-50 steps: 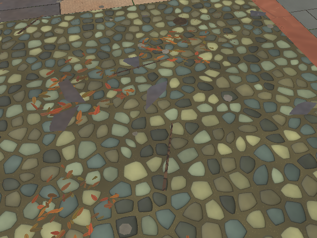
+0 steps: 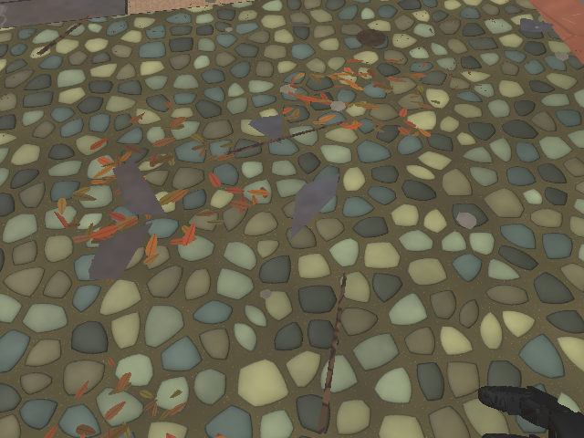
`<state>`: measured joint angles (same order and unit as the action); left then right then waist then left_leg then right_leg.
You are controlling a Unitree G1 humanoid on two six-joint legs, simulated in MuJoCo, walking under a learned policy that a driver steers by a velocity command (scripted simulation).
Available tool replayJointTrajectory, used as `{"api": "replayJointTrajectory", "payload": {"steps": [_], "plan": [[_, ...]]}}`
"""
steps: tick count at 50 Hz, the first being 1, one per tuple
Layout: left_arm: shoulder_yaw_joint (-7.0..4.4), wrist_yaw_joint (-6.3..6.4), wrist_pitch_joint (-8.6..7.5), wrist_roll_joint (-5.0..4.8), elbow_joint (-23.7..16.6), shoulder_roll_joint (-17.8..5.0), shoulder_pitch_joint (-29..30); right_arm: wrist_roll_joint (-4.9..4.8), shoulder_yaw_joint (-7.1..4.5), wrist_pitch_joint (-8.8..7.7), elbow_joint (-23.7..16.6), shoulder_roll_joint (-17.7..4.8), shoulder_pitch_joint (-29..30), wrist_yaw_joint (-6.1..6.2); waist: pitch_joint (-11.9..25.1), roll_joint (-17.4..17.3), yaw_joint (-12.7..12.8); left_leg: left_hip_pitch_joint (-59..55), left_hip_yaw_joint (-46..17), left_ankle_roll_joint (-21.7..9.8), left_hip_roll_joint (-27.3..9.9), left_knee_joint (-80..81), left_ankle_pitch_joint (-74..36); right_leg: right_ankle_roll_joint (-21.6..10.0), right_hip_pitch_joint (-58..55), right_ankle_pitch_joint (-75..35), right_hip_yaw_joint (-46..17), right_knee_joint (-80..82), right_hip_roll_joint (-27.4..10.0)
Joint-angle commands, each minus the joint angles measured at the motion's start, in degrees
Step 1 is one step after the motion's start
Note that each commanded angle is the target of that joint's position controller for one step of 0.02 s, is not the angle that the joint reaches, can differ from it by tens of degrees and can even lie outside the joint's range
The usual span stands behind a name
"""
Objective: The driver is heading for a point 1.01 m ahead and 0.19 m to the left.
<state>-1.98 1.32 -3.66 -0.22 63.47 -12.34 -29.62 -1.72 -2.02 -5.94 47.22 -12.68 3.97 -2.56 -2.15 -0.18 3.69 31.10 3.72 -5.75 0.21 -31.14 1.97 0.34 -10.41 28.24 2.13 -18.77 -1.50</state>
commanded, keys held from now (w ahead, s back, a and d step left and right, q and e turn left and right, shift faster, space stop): w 0.56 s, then no key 0.10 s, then q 0.34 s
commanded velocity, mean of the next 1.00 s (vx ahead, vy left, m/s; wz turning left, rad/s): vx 0.37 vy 0.00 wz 0.10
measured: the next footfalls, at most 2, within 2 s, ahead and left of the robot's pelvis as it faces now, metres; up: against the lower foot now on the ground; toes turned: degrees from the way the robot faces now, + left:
right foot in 0.54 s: +0.50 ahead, -0.14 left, +0.00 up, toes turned -3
left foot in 1.06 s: +0.60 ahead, +0.09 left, +0.00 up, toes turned +11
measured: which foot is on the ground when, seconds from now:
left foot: down 0.00-0.54, up 0.56-1.00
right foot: down 0.00-0.02, up 0.04-0.52, down 0.54-1.00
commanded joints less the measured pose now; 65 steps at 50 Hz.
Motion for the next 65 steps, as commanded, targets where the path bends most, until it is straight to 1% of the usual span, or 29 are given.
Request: {"api": "replayJointTrajectory", "payload": {"steps": [1, 2, 3, 4, 5, 7, 10, 14, 18, 22, 25, 27, 28, 29, 30, 31, 33, 35, 43, 48, 51, 52, 53, 54, 55, 56, 58, 61, 65], "plan": [[1.12, -0.91, -1.06, 0.38, -4.92, 0.44, -4.92, 1.51, -5.73, 0.64, 5.74, -17.72, -30.75, 0.88, 23.68, -10.81, -11.00, -56.54, -36.74, -15.29, -20.37, 4.77, 20.20, -0.96, 40.28, -18.32, -1.33, -51.74, 3.00], [0.70, -1.49, -3.10, -0.82, -4.18, -1.70, -2.59, 1.48, -4.24, 0.63, 5.86, -13.29, -29.18, 0.71, 24.78, -11.59, -11.69, -55.23, -50.39, -15.13, -22.15, 15.31, 24.05, -2.31, 46.61, 2.30, -10.70, -60.89, 4.52], [-0.65, -1.67, -4.16, -2.58, -6.88, -6.23, 3.88, 1.02, -3.34, 0.23, 5.33, -10.52, -23.05, 0.67, 13.86, -9.89, -9.92, -46.56, -41.33, -11.59, -20.29, 16.26, 22.49, -3.46, 52.16, -0.37, -9.67, -63.67, 1.07], [-0.86, -1.23, -4.60, -2.71, -8.15, -7.43, 8.06, 0.95, -2.61, -0.17, 3.95, -8.37, -17.13, 0.54, 8.33, -4.06, -7.97, -36.03, -32.15, -9.66, -18.41, 17.32, 15.53, -4.06, 50.51, -6.17, -8.11, -61.19, -2.36], [-1.42, -0.58, -4.37, -1.97, -8.39, -7.38, 9.77, 1.57, -2.17, -0.61, 3.64, -6.83, -13.71, 0.16, 5.34, -0.82, -5.79, -27.37, -25.66, -8.34, -16.31, 18.72, 9.34, -4.13, 47.40, -10.12, -7.12, -57.53, -4.68], [-1.77, -0.06, -2.52, -1.22, -8.01, -5.08, 7.00, 2.26, -1.51, -1.05, 4.47, -4.59, -12.13, -0.31, 3.95, -3.36, -2.22, -18.71, -18.16, -7.43, -12.81, 21.70, 6.02, -4.23, 40.79, -12.90, -7.34, -52.68, -7.25], [-2.06, 0.26, -1.06, -0.79, -9.61, -4.49, 9.78, 1.99, -1.77, -1.24, 6.32, -6.55, -15.28, 0.61, 0.73, -3.57, -1.52, -14.82, -13.68, -8.74, -11.87, 25.24, 4.38, -2.87, 43.18, -15.61, -6.00, -46.21, -8.36], [-2.32, -0.08, -1.40, 0.02, -13.19, -5.11, 19.88, 1.81, -2.15, -0.68, 7.34, -8.66, -20.15, 2.41, -1.13, -2.08, -3.90, -19.26, -11.26, -7.93, -11.56, 26.21, 1.56, -0.83, 50.51, -28.13, -5.22, -31.29, -8.35], [-1.57, -1.16, -2.00, -0.54, -15.35, -3.95, 28.44, 1.03, -2.30, -0.18, 8.34, -9.70, -24.65, 2.99, -1.92, -2.23, -6.84, -22.48, -7.63, -6.12, -10.44, 25.77, 0.59, -0.51, 47.54, -35.36, -2.28, -18.06, -5.21], [-1.20, -2.62, -2.44, -1.03, -17.81, -4.54, 33.89, 0.65, -2.67, 0.97, 10.09, -10.04, -28.55, 3.17, -3.24, -2.42, -8.15, -31.15, -8.06, -5.67, -13.73, 21.99, -0.93, -1.72, 49.34, -31.24, -2.50, -12.35, -4.07], [-2.00, -3.33, -2.98, -1.16, -17.95, -7.03, 30.61, 0.62, -3.27, 1.90, 9.96, -11.24, -27.23, 3.37, -0.81, -4.24, -5.00, -35.23, -8.25, -4.05, -15.40, 15.97, -12.60, -4.16, 42.90, -24.59, -1.21, -9.91, -1.93], [-4.55, -2.89, -3.11, -0.89, -13.26, -11.88, 14.51, 1.03, -2.57, 2.43, 8.94, -9.63, -25.41, 3.34, 9.34, -3.66, 2.73, -29.77, -4.00, -1.21, -10.39, -3.20, -25.26, -7.51, 19.87, -24.93, 0.13, -9.72, 0.05], [-5.79, -2.38, -2.87, 0.12, -11.28, -16.68, 4.46, 1.90, -1.45, 2.24, 7.34, -6.69, -27.58, 3.32, 18.56, 4.49, 4.28, -14.47, -0.73, 1.54, -5.44, -23.57, -8.45, -12.64, 0.58, -21.84, -16.76, -9.78, -12.68], [-5.80, -2.89, -2.76, 0.51, -10.60, -18.43, 3.54, 1.52, 0.34, 0.84, 7.80, -0.36, -33.16, 2.87, 23.98, 18.36, 0.77, 3.71, -5.10, 4.34, 4.60, -39.33, 30.34, -20.34, -12.02, -19.94, -42.38, -1.21, -22.54], [-4.15, -2.89, -2.87, 0.08, -11.37, -12.71, 6.35, 0.24, -1.17, -0.34, 8.00, -7.13, -29.41, 2.74, 20.16, 12.06, 1.81, 8.83, -11.25, 3.75, 1.33, -45.46, 31.27, -17.94, -9.24, -25.10, -39.46, -0.40, -20.51], [-3.33, -2.68, -2.92, 0.16, -12.66, -10.32, 11.80, -0.43, -1.69, -1.01, 6.87, -9.22, -25.00, 2.73, 13.31, 8.84, 0.77, 9.80, -9.81, 3.47, -1.12, -45.83, 27.15, -15.80, -1.04, -38.40, -28.48, -1.32, -19.00], [-2.19, -3.10, -2.84, 0.78, -13.46, -6.94, 18.45, 0.97, -2.39, -0.20, 6.35, -8.65, -20.48, 3.72, 7.02, 1.01, -2.66, 4.15, -7.18, 3.89, -5.22, -39.79, 21.08, -12.82, 13.64, -54.07, -15.77, 0.80, -13.74], [-1.92, -2.91, -3.17, 1.65, -12.40, -6.07, 19.37, 0.46, -1.96, 1.69, 7.93, -4.79, -25.89, 3.78, 7.11, 4.54, -5.75, -2.37, -8.16, 4.95, -6.30, -35.76, 19.59, -14.16, 19.65, -60.07, -10.29, 2.55, -13.81], [-3.03, 0.94, -0.90, 1.07, -11.36, -10.89, 20.57, 1.09, -2.30, 4.06, 2.15, -4.78, -14.99, 3.08, 6.16, 4.81, -4.41, -2.95, -4.60, 6.28, -4.82, -13.36, 2.38, -12.56, 19.11, -54.74, 2.46, 5.46, -12.22], [-3.70, 1.82, 1.53, -0.09, -11.21, -11.60, 20.25, 1.20, -3.21, 5.22, -1.74, -6.09, -10.64, 1.87, 3.84, 4.97, -3.17, -0.81, -2.89, 4.70, -4.22, -8.50, 8.75, -11.47, 13.94, -47.34, 2.49, 0.84, -15.17], [-4.19, 2.38, 2.77, -1.10, -12.36, -12.22, 21.91, 0.95, -3.86, 5.11, -2.68, -6.34, -12.90, 0.91, 4.35, 4.63, -5.13, -5.50, 0.01, 2.24, -1.68, -0.23, 8.18, -8.37, 12.95, -49.33, 3.54, -7.96, -14.76], [-4.17, 2.38, 2.94, -0.99, -12.15, -11.71, 20.06, 1.28, -4.82, 4.87, -2.15, -8.41, -16.34, 1.13, 6.62, 1.91, -6.40, -12.97, -1.01, 0.38, -0.39, 5.09, -0.84, -5.44, 15.04, -48.63, 5.54, -15.49, -11.50], [-3.70, 2.09, 2.67, 0.61, -13.58, -10.29, 19.44, 1.78, -6.81, 4.79, -2.21, -14.88, -20.35, 2.19, 10.60, -8.37, -6.91, -24.40, -13.90, -3.98, -8.30, 5.85, -26.51, -0.90, 24.92, -34.78, 8.40, -30.08, -5.92], [-2.47, 1.32, 2.29, 2.70, -15.74, -6.59, 20.11, 2.59, -7.10, 4.95, -2.81, -18.50, -22.28, 2.80, 13.95, -17.94, -5.29, -36.52, -33.01, -15.84, -20.81, 5.31, -47.40, 2.96, 43.00, 11.27, 5.65, -47.28, 4.85], [-2.39, 0.38, 1.93, 1.45, -15.87, -7.09, 20.09, 2.77, -5.96, 4.56, -3.46, -15.34, -23.01, 2.33, 20.95, -11.33, -6.45, -37.88, -35.75, -18.94, -22.06, 6.89, -38.06, 2.34, 45.26, 13.92, -5.96, -54.40, 4.08], [-2.84, 0.11, 1.86, -0.59, -16.47, -8.87, 22.74, 2.29, -5.88, 4.21, -4.90, -14.09, -18.40, 2.33, 16.30, -8.00, -5.85, -33.71, -31.21, -16.48, -19.32, 8.64, -28.36, 1.72, 48.52, 9.23, -6.86, -55.34, 2.51], [-3.67, 1.33, 2.58, 0.18, -15.95, -10.58, 24.96, 0.70, -5.22, 4.75, -6.53, -11.50, -12.28, 3.27, 10.09, -2.13, -4.20, -25.27, -24.42, -10.02, -13.94, 10.77, -14.16, 2.14, 48.32, 0.52, -6.66, -48.71, -0.23], [-3.64, 1.74, 3.14, 0.46, -16.32, -9.01, 23.89, 1.63, -5.28, 5.70, -7.20, -11.97, -12.34, 4.19, 9.75, -5.44, -2.81, -19.50, -21.96, -8.72, -10.35, 12.02, -11.29, 2.99, 42.37, -4.34, -5.57, -41.23, 1.47], [-3.19, 2.01, 3.16, 0.21, -16.81, -7.95, 24.86, 1.28, -5.80, 6.05, -7.95, -13.45, -13.23, 4.96, 10.50, -6.78, -3.88, -19.60, -24.12, -7.86, -9.59, 12.40, -3.68, 3.86, 40.11, -7.72, -6.67, -31.53, 2.45]]}}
